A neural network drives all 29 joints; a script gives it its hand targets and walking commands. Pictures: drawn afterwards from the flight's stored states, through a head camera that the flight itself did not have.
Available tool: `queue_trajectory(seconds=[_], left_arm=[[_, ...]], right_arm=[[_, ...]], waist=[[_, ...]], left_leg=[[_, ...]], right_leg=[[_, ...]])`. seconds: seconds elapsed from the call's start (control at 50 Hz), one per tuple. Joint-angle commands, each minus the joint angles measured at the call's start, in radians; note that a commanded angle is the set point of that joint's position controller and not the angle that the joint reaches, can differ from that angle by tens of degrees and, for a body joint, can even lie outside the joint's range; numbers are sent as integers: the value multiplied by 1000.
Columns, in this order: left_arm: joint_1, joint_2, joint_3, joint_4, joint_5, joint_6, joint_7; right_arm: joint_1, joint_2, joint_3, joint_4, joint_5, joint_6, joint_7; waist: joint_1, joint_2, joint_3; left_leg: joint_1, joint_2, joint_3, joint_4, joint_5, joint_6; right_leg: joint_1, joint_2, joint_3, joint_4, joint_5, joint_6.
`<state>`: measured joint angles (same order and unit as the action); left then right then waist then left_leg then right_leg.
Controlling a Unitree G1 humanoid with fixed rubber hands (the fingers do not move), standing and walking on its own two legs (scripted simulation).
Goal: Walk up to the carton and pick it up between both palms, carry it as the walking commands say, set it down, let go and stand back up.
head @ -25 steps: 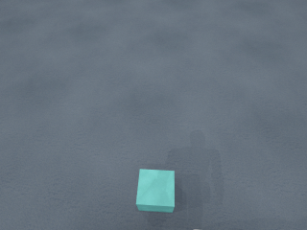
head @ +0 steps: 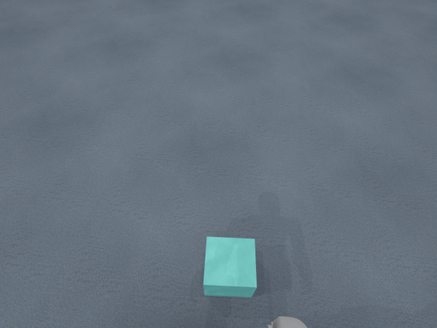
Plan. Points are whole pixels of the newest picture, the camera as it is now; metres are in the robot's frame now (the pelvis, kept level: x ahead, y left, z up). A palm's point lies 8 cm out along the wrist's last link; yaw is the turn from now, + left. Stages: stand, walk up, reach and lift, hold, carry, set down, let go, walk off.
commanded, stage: walk up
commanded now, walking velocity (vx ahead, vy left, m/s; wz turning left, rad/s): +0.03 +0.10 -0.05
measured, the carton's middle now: (229, 267) +0.42 -0.01 -0.68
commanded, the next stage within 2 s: none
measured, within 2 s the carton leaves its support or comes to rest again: neither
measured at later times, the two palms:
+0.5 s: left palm out of the picture +0.04 +0.18 -0.13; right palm out of the picture +0.03 -0.27 -0.15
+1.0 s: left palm out of the picture +0.05 +0.26 -0.15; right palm out of the picture +0.09 -0.21 -0.13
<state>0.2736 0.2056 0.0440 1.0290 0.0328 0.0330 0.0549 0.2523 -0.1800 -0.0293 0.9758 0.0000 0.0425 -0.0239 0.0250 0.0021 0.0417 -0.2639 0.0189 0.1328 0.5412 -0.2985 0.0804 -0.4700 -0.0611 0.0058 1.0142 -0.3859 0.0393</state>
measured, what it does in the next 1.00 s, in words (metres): steps on the spot: right foot, then left foot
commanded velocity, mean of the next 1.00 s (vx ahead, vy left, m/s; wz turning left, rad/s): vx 0.09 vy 0.10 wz -0.01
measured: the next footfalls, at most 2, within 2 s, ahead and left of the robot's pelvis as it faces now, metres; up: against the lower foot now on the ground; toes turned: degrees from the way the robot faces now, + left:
right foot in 0.38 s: +0.07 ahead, -0.18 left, +0.00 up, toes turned -4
left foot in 0.76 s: +0.11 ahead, +0.10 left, +0.00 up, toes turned +6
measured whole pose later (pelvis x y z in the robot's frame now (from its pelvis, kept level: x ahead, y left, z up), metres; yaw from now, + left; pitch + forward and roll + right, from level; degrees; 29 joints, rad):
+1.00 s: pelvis +0.04 +0.02 +0.00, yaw -1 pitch +1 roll -2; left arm 0.30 0.19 0.05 1.04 0.03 0.04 0.05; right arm 0.21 -0.16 -0.03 1.00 0.00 0.01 -0.02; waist 0.00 -0.02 0.03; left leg -0.31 0.03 0.13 0.54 -0.26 0.07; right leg -0.41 -0.07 -0.01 0.92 -0.45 0.05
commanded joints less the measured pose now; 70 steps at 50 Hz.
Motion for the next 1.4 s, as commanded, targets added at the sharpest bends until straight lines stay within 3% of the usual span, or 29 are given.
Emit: queue_trajectory(seconds=[0.0,0.04,0.06,0.14,0.22,0.28,0.3,0.32,0.34,0.36,0.38,0.4,0.44,0.48,0.56,0.62,0.66,0.7,0.72,0.78,0.8,0.82,0.86,0.96,1.08,1.14,1.16,1.2,1.38], left_arm=[[44,19,3,9,5,11,-12],[9,46,12,-5,8,6,-37],[-26,55,14,-23,7,0,-43],[-37,48,-1,-30,5,-28,-49],[17,19,-12,-15,7,-44,-46],[129,6,-13,34,-1,-57,-31],[202,28,-1,66,1,-63,-23],[293,94,25,95,13,-68,-15],[344,199,48,94,20,-63,-5],[297,240,51,52,15,-51,9],[178,206,27,23,3,-52,23],[163,153,22,15,-3,-60,16],[130,140,27,1,-13,-68,24],[163,138,40,0,-5,-68,28],[143,134,50,-7,11,-54,21],[71,148,57,-33,3,-33,13],[112,88,38,-37,-10,-29,4],[98,11,2,-68,-17,-27,7],[73,31,10,-65,-17,-12,12],[70,39,7,-40,-3,1,-6],[79,22,6,-26,-2,-1,-12],[90,11,7,2,-2,4,-13],[105,11,13,4,-4,9,-16],[74,7,6,3,0,23,-20],[82,-2,-1,1,-5,5,-19],[155,-15,-11,34,-7,-19,-17],[155,3,-8,36,-1,-29,-15],[98,59,-1,15,-2,-37,-16],[63,22,-12,8,-8,-66,-13]], right_arm=[[103,-101,-31,-5,-14,-40,-15],[170,-154,-47,21,-18,-57,-11],[182,-164,-49,29,-17,-60,-10],[137,-139,-42,48,-17,-58,0],[122,-153,-46,67,-17,-61,3],[50,-139,-43,73,-14,-49,7],[52,-123,-40,80,-13,-47,6],[37,-82,-29,64,-14,-50,7],[-5,-42,-14,17,-16,-44,11],[-61,-58,-17,-21,-29,-29,14],[-43,-79,-27,-2,-12,-24,10],[-16,-72,-32,6,-13,-17,12],[33,-69,-41,26,-6,-3,10],[1,-70,-32,10,-8,8,11],[-62,-51,-17,-23,-1,15,20],[1,-50,-12,-10,2,4,16],[71,-91,-19,17,-1,-20,9],[112,-203,-50,21,-16,-35,2],[88,-192,-45,14,-21,-31,2],[-36,-113,-27,-17,-7,-31,-8],[-36,-95,-25,-12,-9,-35,-11],[-1,-99,-18,-13,-13,-55,-11],[8,-103,-22,-17,-10,-65,-14],[8,-104,-24,-10,-17,-57,-12],[2,-111,-32,-4,-22,-43,-10],[-28,-113,-37,-4,-14,-27,-4],[-11,-88,-30,-2,-11,-26,0],[14,-15,-15,-2,-4,-26,3],[54,-37,-17,46,-7,-53,-1]], waist=[[-49,92,-61],[-85,88,-56],[-94,95,-22],[-80,202,-29],[-60,188,-57],[5,140,-78],[40,45,-97],[77,-142,-99],[102,-337,-51],[93,-285,25],[34,-185,99],[22,-119,62],[-1,-132,22],[7,-160,-44],[10,-263,-61],[-26,-266,-39],[-33,-127,-102],[-55,246,-168],[-48,189,-139],[-17,111,-65],[-23,105,-76],[-27,15,-106],[-23,45,-135],[-43,133,-77],[-45,128,-59],[-9,98,-56],[-14,36,-56],[-43,-170,-27],[-33,-81,-84]], left_leg=[[175,278,-187,-295,55,65],[277,370,-333,-404,-331,49],[276,388,-366,-427,-372,53],[182,264,-220,-385,-300,76],[142,267,-206,-351,-282,82],[41,188,-118,-226,-244,48],[-48,148,-84,-104,-254,22],[-222,69,-11,123,-269,-21],[-439,-17,-13,347,-348,-57],[-451,10,-107,458,-259,-56],[-363,16,-151,452,-213,-67],[-310,26,-156,452,-136,-72],[-274,18,-135,494,-167,-90],[-264,15,-124,418,-141,-99],[-144,2,-87,205,-89,-90],[25,-8,-57,-25,15,-87],[210,56,-72,-204,204,-67],[327,361,-347,-225,644,42],[244,372,-307,-221,618,87],[109,271,-158,-264,327,78],[128,247,-130,-250,390,77],[190,294,-191,-224,502,55],[196,305,-175,-209,554,52],[125,277,-168,-272,272,54],[74,261,-192,-284,63,66],[22,209,-166,-251,-61,24],[-3,170,-137,-215,-97,1],[48,46,-39,-89,-38,-59],[188,102,-45,-148,138,-42]], right_leg=[[-93,19,-53,-34,-32,2],[-198,-4,-29,-64,0,-9],[-235,-20,-10,-83,3,-8],[-81,0,-88,-206,-48,-16],[36,14,-130,-293,-63,-16],[242,43,-187,-483,93,-32],[363,22,-132,-539,121,-53],[471,-130,124,-638,-7,-111],[470,-411,577,-830,-174,-212],[375,-457,650,-866,-113,-248],[255,-405,516,-803,381,-233],[294,-359,413,-783,487,-219],[319,-337,278,-677,918,-219],[393,-306,213,-618,1042,-197],[354,-243,136,-636,895,-165],[251,-206,107,-629,694,-124],[201,-127,45,-519,514,-70],[-31,10,-40,-229,-147,-4],[-32,10,4,-103,-218,-6],[-12,14,-28,-13,-83,-9],[-18,22,-24,1,-68,-13],[-27,20,26,-11,-54,-13],[-5,11,26,-35,-33,-8],[35,24,-16,-152,-15,0],[107,24,-54,-329,9,-16],[231,27,-78,-570,164,-38],[260,-19,-23,-622,177,-61],[158,-153,209,-781,70,-109],[188,-78,76,-677,314,-88]])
